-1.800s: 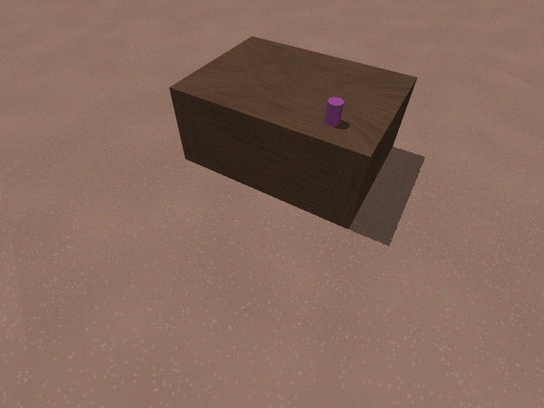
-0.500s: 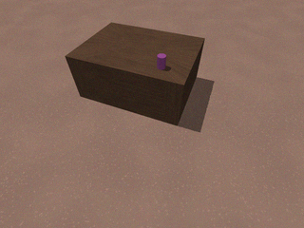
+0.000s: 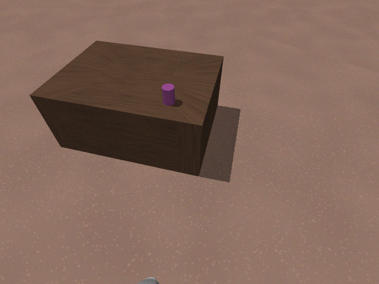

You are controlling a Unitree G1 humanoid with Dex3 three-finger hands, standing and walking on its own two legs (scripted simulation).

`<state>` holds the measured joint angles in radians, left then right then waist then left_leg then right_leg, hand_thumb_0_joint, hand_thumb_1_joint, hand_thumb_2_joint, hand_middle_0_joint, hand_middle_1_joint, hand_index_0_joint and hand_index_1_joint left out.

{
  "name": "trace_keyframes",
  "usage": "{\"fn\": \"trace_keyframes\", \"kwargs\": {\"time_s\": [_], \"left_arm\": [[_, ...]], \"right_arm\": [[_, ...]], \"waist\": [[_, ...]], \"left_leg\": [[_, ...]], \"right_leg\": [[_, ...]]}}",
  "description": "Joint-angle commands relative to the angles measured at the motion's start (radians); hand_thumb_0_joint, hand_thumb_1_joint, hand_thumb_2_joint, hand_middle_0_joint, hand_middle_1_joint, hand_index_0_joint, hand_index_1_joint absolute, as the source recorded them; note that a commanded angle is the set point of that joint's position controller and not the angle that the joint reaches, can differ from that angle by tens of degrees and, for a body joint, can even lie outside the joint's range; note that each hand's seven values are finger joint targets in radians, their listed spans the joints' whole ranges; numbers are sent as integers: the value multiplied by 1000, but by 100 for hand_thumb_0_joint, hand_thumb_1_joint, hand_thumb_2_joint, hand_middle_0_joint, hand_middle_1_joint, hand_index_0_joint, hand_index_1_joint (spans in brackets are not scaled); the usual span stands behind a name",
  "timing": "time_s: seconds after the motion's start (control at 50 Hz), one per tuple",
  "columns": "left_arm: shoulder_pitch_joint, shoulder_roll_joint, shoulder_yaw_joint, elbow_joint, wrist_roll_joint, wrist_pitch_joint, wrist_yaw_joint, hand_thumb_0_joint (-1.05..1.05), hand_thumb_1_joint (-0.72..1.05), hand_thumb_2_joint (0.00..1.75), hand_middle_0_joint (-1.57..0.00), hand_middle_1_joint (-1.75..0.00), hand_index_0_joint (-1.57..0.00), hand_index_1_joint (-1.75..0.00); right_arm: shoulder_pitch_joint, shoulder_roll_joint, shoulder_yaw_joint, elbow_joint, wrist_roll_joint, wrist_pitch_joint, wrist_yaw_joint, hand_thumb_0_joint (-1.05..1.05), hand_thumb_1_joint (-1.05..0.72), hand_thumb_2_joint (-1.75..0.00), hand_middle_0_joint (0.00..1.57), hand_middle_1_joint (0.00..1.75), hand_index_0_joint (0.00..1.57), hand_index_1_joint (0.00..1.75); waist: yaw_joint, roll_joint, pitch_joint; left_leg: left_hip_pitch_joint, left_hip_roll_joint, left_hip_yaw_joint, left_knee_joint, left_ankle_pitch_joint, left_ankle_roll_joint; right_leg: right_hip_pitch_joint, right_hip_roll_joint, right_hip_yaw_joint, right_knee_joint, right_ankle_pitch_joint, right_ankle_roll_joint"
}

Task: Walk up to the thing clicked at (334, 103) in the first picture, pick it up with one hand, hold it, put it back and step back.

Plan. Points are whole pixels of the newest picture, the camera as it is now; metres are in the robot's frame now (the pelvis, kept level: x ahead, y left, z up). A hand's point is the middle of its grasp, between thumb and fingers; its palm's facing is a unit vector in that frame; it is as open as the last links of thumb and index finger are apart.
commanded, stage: walk up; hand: left
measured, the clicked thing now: (168, 94) +1.07 +0.15 -0.27
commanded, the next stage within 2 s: none
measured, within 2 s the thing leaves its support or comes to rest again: neither
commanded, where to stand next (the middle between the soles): +0.60 +0.09 m, yaw -13 degrees
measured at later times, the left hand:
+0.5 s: hand (95, 200) +0.36 +0.28 -0.12, palm faces -0.17 -0.88 -0.44, open 7.4 cm
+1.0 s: hand (77, 172) +0.48 +0.39 -0.15, palm faces -0.24 -0.89 -0.40, open 7.4 cm
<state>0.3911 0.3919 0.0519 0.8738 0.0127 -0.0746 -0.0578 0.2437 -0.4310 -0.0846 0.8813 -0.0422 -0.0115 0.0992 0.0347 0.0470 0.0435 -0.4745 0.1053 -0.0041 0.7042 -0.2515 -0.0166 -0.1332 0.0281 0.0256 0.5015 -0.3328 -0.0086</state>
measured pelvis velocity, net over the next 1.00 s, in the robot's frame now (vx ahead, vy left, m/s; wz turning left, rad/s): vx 0.39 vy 0.11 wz -0.20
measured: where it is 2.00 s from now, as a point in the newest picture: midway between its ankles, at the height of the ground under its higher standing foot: (168, 221)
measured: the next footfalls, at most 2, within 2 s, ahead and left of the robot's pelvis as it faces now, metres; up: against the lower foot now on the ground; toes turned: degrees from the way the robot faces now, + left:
left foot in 0.06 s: +0.17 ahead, +0.15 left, +0.00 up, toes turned +3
right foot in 0.44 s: +0.32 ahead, -0.10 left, +0.00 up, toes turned -10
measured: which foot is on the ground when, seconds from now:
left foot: up 0.00-0.04, down 0.06-0.44, up 0.46-0.80, down 0.82-1.00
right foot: down 0.00-0.08, up 0.10-0.42, down 0.44-0.84, up 0.86-1.00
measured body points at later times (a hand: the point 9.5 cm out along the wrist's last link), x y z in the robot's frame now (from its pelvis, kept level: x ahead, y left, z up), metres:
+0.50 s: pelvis +0.21 +0.03 -0.02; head +0.22 +0.00 +0.43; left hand +0.37 +0.33 -0.09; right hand +0.18 -0.29 -0.15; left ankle +0.14 +0.15 -0.70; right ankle +0.28 -0.09 -0.73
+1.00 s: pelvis +0.39 +0.11 -0.01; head +0.40 +0.12 +0.44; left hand +0.49 +0.44 -0.12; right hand +0.38 -0.23 -0.10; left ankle +0.43 +0.21 -0.73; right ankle +0.38 -0.03 -0.67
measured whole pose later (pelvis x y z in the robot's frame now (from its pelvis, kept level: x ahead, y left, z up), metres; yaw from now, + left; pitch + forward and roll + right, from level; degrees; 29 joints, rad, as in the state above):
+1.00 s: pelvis +0.39 +0.11 -0.01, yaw -12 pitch -2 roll +0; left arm 0.34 0.46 0.04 0.93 -0.01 -0.07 -0.02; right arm 0.30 -0.41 -0.08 0.82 -0.01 -0.05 0.07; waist -0.02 -0.04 0.07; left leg -0.29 0.04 0.11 0.62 -0.29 0.03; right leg -0.50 -0.04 0.02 1.06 -0.37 -0.03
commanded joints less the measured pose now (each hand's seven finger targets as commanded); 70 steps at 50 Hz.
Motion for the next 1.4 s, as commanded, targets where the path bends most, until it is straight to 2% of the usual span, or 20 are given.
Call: {"fn": "trace_keyframes", "kwargs": {"time_s": [0.0,0.02,0.06,0.08,0.18,0.34,0.4,0.44,0.56,0.7,0.78,0.8,0.82,0.84,0.94,1.16,1.18,1.22,1.24,1.38], "left_arm": [[-125,294,80,-120,6,-29,35,0,90,90,-20,-30,-20,-30],[-84,241,59,-117,5,-26,36,0,90,90,-20,-30,-20,-30],[-8,176,34,-116,-15,-28,47,0,90,90,-20,-30,-20,-30],[-24,256,42,-99,-5,-29,57,0,90,90,-20,-30,-20,-30],[-38,228,46,-51,-28,-19,25,0,90,90,-20,-30,-20,-30],[-122,198,54,-78,-13,-21,14,0,90,90,-20,-30,-20,-30],[72,290,99,-31,-5,-34,41,0,90,90,-20,-30,-20,-30],[78,392,111,-67,-18,-39,59,0,90,90,-20,-30,-20,-30],[-72,307,83,-104,-18,-44,63,0,90,90,-20,-30,-20,-30],[-61,350,94,-107,-1,-51,57,0,90,90,-20,-30,-20,-30],[-127,293,64,-107,12,-34,62,0,90,90,-20,-30,-20,-30],[-79,218,40,-102,9,-31,62,0,90,90,-20,-30,-20,-30],[-57,161,19,-108,-16,-29,69,0,90,90,-20,-30,-20,-30],[-78,277,42,-83,-6,-26,84,0,90,90,-20,-30,-20,-30],[20,264,48,8,-20,-27,53,0,90,90,-20,-30,-20,-30],[-23,207,58,-33,-6,-31,51,0,90,90,-20,-30,-20,-30],[38,238,72,-23,-1,-33,61,0,90,90,-20,-30,-20,-30],[88,366,102,-57,1,-44,78,0,90,90,-20,-30,-20,-30],[39,368,97,-65,-15,-33,78,0,90,90,-20,-30,-20,-30],[-140,267,55,-105,7,-19,68,0,90,90,-20,-30,-20,-30]], "right_arm": [[50,-192,-70,-96,-1,-63,-23,0,-90,-90,20,30,20,30],[144,-236,-87,-64,-3,-73,-34,0,-90,-90,20,30,20,30],[195,-351,-109,-89,2,-86,-52,0,-90,-90,20,30,20,30],[129,-349,-111,-103,32,-82,-49,0,-90,-90,20,30,20,30],[66,-234,-55,-118,23,-84,-56,0,-90,-90,20,30,20,30],[52,-242,-52,-163,24,-61,-49,0,-90,-90,20,30,20,30],[82,-150,-16,-183,29,-54,-45,0,-90,-90,20,30,20,30],[109,-208,-24,-179,21,-34,-52,0,-90,-90,20,30,20,30],[148,-207,-40,-101,14,-18,-39,0,-90,-90,20,30,20,30],[18,-182,-58,-143,7,-26,-5,0,-90,-90,20,30,20,30],[205,-220,-93,-77,4,-41,-16,0,-90,-90,20,30,20,30],[291,-280,-109,-58,-3,-50,-28,0,-90,-90,20,30,20,30],[258,-354,-117,-98,-3,-57,-34,0,-90,-90,20,30,20,30],[191,-381,-120,-115,26,-51,-35,0,-90,-90,20,30,20,30],[77,-250,-64,-127,33,-67,-54,0,-90,-90,20,30,20,30],[81,-216,-41,-172,30,-34,-49,0,-90,-90,20,30,20,30],[81,-183,-26,-180,37,-37,-52,0,-90,-90,20,30,20,30],[154,-120,3,-185,39,-33,-56,0,-90,-90,20,30,20,30],[126,-229,-28,-165,30,-16,-69,0,-90,-90,20,30,20,30],[171,-155,-16,-57,35,-16,-67,0,-90,-90,20,30,20,30]], "waist": [[-114,-109,9],[-153,40,-43],[-145,268,-75],[-109,140,-43],[-66,121,25],[-48,65,-9],[70,-202,-109],[54,-219,-120],[-33,-169,10],[-12,-205,32],[-154,-59,-33],[-193,174,-71],[-166,331,-30],[-146,190,8],[-52,137,24],[-11,9,-31],[31,-62,-72],[41,-287,-122],[34,-143,-97],[-43,-235,0]], "left_leg": [[323,-37,52,-127,-1,28],[493,-48,21,-192,-95,55],[571,336,-674,-530,-442,203],[452,357,-689,-535,-433,253],[305,166,-126,-430,94,220],[227,139,22,-294,120,197],[-2,22,122,140,8,112],[-220,-70,-18,484,-305,53],[-87,21,-36,339,-116,26],[36,7,33,50,-51,24],[462,-59,78,-78,-82,45],[541,26,-91,-245,-294,85],[511,281,-582,-489,-533,165],[380,352,-684,-518,-616,268],[295,168,-192,-405,-66,212],[184,108,-15,-180,199,185],[126,68,21,-48,230,147],[-179,-120,49,353,-283,52],[-177,-61,-38,453,-359,54],[75,-27,29,159,-146,18]], "right_leg": [[-285,-210,176,-33,-12,-140],[-373,-128,96,213,90,-110],[-638,67,16,690,-175,-38],[-598,-14,87,767,-161,-49],[-442,-95,31,513,-2,-11],[-153,-38,-110,103,172,-28],[225,-108,65,-47,3,-81],[242,-463,720,-224,-206,-276],[-109,-278,258,-180,43,-222],[-247,-265,202,-181,-180,-204],[-489,-195,97,93,-172,-129],[-547,-90,-3,420,-96,-89],[-729,48,-39,646,-204,-42],[-692,-36,58,731,-211,-54],[-491,-113,14,530,-10,-15],[-43,-10,-137,41,171,-30],[89,-18,-94,-5,158,-50],[259,-452,601,-206,0,-217],[167,-496,634,-195,-77,-320],[-223,-260,84,-114,277,-211]]}}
